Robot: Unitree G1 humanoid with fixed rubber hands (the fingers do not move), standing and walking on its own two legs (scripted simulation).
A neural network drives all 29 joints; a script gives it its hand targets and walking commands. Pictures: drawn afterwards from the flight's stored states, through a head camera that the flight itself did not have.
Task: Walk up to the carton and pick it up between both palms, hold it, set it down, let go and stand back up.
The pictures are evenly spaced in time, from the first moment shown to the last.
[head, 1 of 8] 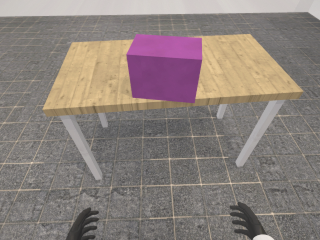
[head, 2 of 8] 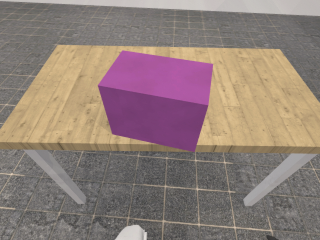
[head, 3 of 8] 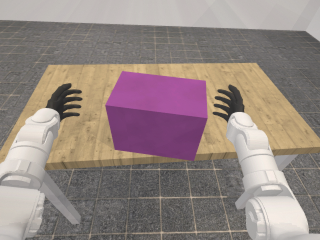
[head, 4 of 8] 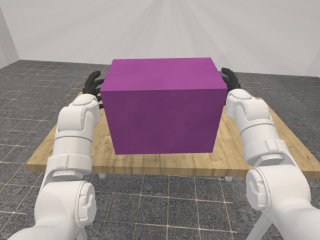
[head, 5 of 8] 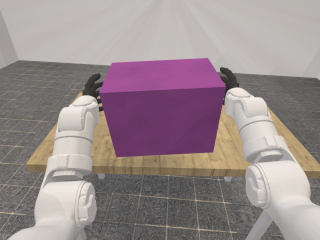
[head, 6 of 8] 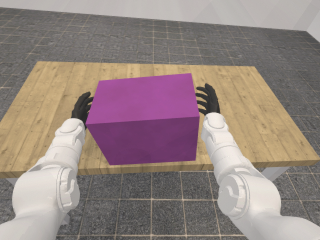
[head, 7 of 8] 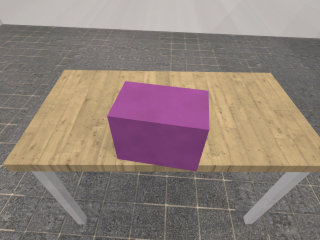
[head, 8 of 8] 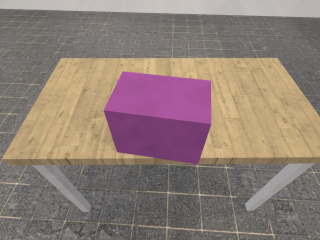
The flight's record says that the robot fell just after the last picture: no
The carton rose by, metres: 0.18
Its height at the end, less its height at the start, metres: +0.00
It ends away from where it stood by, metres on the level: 0.00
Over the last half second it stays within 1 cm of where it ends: yes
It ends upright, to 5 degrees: yes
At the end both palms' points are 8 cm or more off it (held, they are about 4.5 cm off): yes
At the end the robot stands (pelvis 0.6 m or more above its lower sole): yes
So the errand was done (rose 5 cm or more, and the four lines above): yes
